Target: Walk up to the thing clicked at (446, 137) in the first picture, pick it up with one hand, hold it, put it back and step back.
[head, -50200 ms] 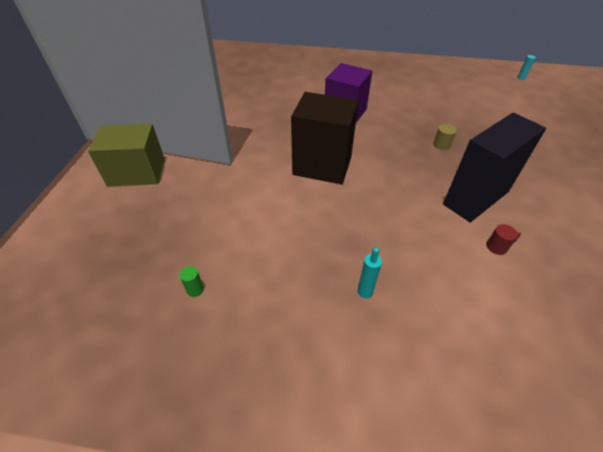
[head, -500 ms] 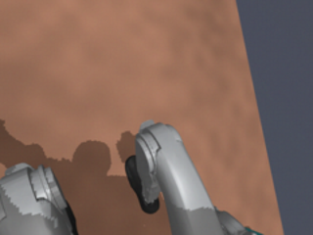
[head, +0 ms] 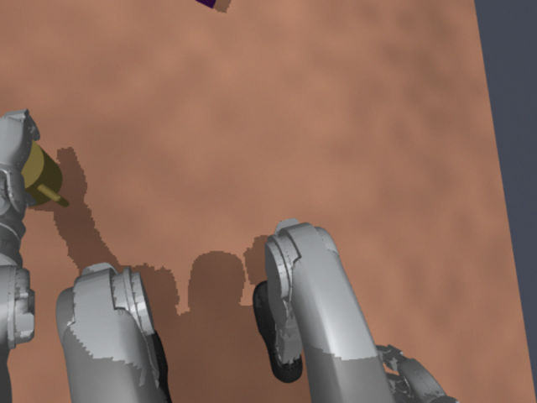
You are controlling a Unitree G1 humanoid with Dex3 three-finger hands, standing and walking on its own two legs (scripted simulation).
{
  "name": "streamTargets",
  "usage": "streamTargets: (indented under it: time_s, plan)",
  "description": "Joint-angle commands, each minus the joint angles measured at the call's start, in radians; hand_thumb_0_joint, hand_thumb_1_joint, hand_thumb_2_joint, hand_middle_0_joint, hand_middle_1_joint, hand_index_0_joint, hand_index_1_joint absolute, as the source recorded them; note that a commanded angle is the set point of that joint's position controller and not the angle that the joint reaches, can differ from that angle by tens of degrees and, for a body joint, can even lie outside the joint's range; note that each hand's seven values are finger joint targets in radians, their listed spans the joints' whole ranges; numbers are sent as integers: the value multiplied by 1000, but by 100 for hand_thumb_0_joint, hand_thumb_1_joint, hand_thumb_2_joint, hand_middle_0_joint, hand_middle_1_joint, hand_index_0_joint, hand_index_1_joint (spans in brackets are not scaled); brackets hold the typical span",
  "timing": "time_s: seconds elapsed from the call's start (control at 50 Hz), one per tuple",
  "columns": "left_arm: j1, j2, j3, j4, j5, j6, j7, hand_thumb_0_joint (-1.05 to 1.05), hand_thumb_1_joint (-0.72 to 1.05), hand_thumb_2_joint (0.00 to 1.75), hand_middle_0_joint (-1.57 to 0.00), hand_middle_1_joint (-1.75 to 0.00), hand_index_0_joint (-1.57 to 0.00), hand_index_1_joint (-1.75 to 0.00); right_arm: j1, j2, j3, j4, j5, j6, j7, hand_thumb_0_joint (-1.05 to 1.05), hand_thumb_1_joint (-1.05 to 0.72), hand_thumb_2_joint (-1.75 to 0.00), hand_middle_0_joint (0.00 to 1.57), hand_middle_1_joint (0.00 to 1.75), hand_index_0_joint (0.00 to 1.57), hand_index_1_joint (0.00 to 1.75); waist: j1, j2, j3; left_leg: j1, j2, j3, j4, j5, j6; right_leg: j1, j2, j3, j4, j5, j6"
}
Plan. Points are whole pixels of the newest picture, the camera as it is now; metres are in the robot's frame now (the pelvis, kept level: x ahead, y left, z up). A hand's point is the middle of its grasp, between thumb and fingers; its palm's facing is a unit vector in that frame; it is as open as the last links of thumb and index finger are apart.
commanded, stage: settle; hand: left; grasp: from above
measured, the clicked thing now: (28, 178) +0.47 +0.28 -0.23
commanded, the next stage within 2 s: lift in 0.24 s
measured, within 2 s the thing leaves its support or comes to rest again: neither
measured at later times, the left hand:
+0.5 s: hand out of the picture +0.45 +0.28 -0.13, palm faces -0.44 -0.08 -0.89, open 11.5 cm
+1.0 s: hand out of the picture +0.40 +0.29 +0.01, palm faces -0.46 -0.12 -0.88, open 11.3 cm
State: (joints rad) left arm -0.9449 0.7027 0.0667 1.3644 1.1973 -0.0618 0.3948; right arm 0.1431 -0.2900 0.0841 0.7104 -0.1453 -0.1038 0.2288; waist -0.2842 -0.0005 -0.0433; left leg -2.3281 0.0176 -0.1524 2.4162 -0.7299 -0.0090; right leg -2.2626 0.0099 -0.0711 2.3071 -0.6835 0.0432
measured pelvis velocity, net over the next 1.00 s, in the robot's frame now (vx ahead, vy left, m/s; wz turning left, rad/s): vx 0.00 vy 0.00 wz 0.09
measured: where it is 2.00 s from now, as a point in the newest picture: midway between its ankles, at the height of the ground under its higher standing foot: (221, 373)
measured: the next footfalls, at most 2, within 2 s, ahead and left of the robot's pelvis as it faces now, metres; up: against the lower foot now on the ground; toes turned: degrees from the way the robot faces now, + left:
none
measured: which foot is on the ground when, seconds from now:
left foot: down 0.00-1.00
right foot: down 0.00-1.00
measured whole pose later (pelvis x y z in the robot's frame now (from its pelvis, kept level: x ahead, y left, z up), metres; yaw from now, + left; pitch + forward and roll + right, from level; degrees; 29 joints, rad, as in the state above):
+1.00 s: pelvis +0.00 +0.00 +0.13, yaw +5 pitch +35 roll -5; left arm -0.59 0.58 -0.03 0.81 1.03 -0.04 0.08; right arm 0.19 -0.27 -0.02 0.63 -0.02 0.05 0.06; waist -0.16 0.04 -0.18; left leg -1.93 0.02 -0.07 1.99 -0.67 0.01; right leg -1.89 -0.01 -0.02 1.92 -0.64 0.04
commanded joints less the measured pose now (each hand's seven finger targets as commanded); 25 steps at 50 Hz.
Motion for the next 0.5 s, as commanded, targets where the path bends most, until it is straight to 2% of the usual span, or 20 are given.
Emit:
streamTargets:
  time_s: [0.0,0.04,0.06,0.08,0.1,0.14,0.18,0.22,0.24,0.26,0.28,0.3,0.32,0.34,0.36,0.38,0.42,0.44,0.48]
  plan:
    - [-424,254,9,-228,-32,1,0,0,48,120,-88,-107,-87,-107,250,-259,-91,8,14,32,-31,0,-92,-91,20,30,20,30,-14,382,-774,591,-20,102,-274,315,22,424,33,-87,-228,319,-85]
    - [-421,249,-3,-197,-37,-7,-37,0,48,122,-88,-108,-88,-109,249,-246,-88,0,15,44,-40,0,-92,-91,20,30,20,30,-22,299,-754,539,-18,109,-260,306,34,479,37,-69,-254,319,-78]
    - [-427,259,3,-207,-39,-15,-49,0,48,122,-89,-107,-88,-108,249,-244,-87,-1,16,49,-49,0,-92,-91,20,30,20,30,-15,279,-745,518,-20,115,-257,304,36,495,34,-64,-268,321,-73]
    - [-424,266,3,-195,-38,-23,-65,0,51,122,-91,-108,-90,-109,246,-244,-87,-8,14,53,-54,0,-92,-91,20,30,20,30,-20,256,-732,497,-20,116,-254,297,38,508,35,-58,-271,311,-74]
    - [-417,252,-5,-186,-42,-32,-78,0,52,121,-92,-107,-92,-108,248,-237,-84,-6,12,56,-58,0,-92,-91,20,30,20,30,-16,261,-720,492,-22,123,-258,296,37,522,33,-51,-277,311,-72]
    - [-402,278,9,-192,-35,-45,-95,0,53,119,-92,-107,-92,-108,243,-236,-85,-17,14,64,-68,0,-92,-91,20,30,20,30,4,270,-733,503,-23,126,-271,288,33,527,33,-48,-278,291,-75]
    - [-415,279,4,-212,-27,-61,-107,0,53,117,-91,-106,-92,-106,242,-234,-81,-22,15,72,-77,0,-91,-90,20,30,20,30,5,278,-743,516,-25,126,-275,287,30,529,32,-49,-282,287,-77]
    - [-450,297,11,-241,-18,-77,-109,0,52,118,-90,-105,-90,-106,238,-233,-84,-26,20,81,-89,0,-91,-90,20,30,20,30,7,292,-759,523,-25,125,-278,278,30,512,31,-46,-283,275,-78]
    - [-454,325,28,-252,-9,-82,-104,0,51,119,-90,-105,-89,-105,243,-246,-84,-29,23,82,-95,0,-91,-90,20,30,20,30,13,308,-748,529,-31,124,-288,268,27,484,25,-55,-283,260,-82]
    - [-446,320,25,-264,-10,-87,-100,0,50,120,-89,-105,-88,-106,233,-235,-86,-37,22,87,-98,0,-91,-90,20,30,20,30,22,325,-766,546,-24,121,-296,264,23,495,30,-50,-276,248,-86]
    - [-444,307,21,-255,-7,-89,-96,0,49,122,-89,-105,-88,-106,239,-238,-88,-36,24,88,-102,0,-91,-90,20,30,20,30,14,313,-754,551,-28,122,-299,253,25,474,27,-57,-283,245,-84]
    - [-468,317,24,-284,-3,-94,-90,0,44,114,-88,-108,-90,-107,239,-242,-91,-40,26,91,-106,0,-94,-91,20,30,20,30,16,334,-756,563,-27,119,-311,244,21,459,26,-61,-282,228,-91]
    - [-447,306,20,-276,-2,-90,-87,0,39,113,-80,-100,-82,-99,240,-233,-90,-41,29,92,-107,0,-89,-90,20,30,20,30,19,349,-759,577,-29,122,-329,236,21,461,26,-62,-282,228,-88]
    - [-450,336,40,-315,-8,-89,-84,0,35,105,-84,-104,-85,-103,236,-239,-97,-44,34,94,-111,0,-94,-91,20,30,20,30,37,367,-790,607,-30,123,-341,235,20,454,23,-63,-284,226,-88]
    - [-444,338,45,-336,-11,-83,-83,0,35,111,-76,-96,-77,-96,240,-243,-106,-48,40,95,-115,0,-89,-89,20,30,20,30,43,391,-810,641,-31,124,-354,235,16,445,20,-64,-285,222,-93]
    - [-432,345,50,-349,-14,-76,-84,0,34,104,-82,-103,-83,-102,237,-237,-111,-53,43,98,-117,0,-93,-91,20,30,20,30,52,396,-840,658,-28,125,-364,232,18,456,21,-59,-287,221,-91]
    - [-436,327,44,-395,-28,-61,-88,0,48,111,-85,-106,-86,-105,242,-237,-122,-52,54,102,-122,0,-92,-91,20,30,20,30,53,420,-854,687,-29,123,-393,227,16,442,16,-60,-296,217,-94]
    - [-414,320,46,-405,-36,-50,-94,0,50,113,-86,-107,-88,-105,242,-236,-129,-51,61,104,-126,0,-92,-91,20,30,20,30,66,419,-873,710,-29,121,-408,232,17,442,14,-58,-298,227,-93]
    - [-410,323,43,-428,-50,-32,-111,0,53,116,-89,-106,-90,-105,248,-235,-139,-55,73,110,-135,0,-92,-91,20,30,20,30,68,415,-886,732,-28,119,-425,232,20,442,13,-50,-315,227,-93]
